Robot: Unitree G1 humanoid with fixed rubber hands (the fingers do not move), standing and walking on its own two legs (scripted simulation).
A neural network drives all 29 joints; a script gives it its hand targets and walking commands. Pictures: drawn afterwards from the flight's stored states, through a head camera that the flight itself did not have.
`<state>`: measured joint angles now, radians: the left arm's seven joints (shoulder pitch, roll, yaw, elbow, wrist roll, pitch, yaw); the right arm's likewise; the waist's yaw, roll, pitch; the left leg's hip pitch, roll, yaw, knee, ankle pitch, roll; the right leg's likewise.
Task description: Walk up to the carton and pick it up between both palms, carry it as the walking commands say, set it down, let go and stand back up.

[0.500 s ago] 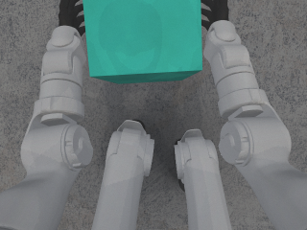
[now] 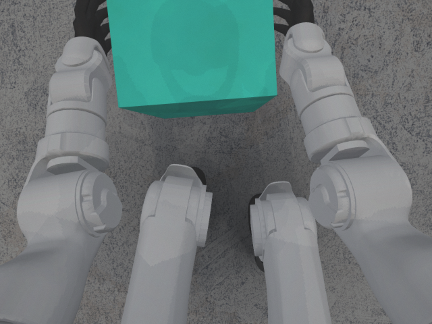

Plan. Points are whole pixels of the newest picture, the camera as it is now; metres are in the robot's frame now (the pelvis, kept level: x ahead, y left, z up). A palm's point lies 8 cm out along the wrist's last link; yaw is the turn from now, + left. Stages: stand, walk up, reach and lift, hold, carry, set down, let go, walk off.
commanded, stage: set down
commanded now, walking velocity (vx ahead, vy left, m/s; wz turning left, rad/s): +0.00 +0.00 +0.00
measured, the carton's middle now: (198, 26) +0.55 +0.13 -0.24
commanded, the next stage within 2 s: none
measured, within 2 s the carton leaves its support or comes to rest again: rests again in 0.32 s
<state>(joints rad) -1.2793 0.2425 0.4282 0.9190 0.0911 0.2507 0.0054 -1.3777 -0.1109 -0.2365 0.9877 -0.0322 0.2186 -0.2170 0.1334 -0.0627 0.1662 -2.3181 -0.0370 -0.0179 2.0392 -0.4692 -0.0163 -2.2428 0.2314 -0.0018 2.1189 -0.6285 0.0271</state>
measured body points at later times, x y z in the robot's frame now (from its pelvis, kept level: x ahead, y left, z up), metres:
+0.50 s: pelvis +0.00 +0.01 -0.01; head +0.36 +0.05 +0.26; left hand +0.50 +0.26 -0.18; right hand +0.56 -0.04 -0.18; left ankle +0.13 +0.12 -0.36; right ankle +0.09 -0.10 -0.36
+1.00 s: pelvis +0.00 +0.00 -0.01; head +0.36 +0.04 +0.25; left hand +0.50 +0.26 -0.18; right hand +0.56 -0.04 -0.18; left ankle +0.13 +0.12 -0.36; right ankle +0.09 -0.09 -0.36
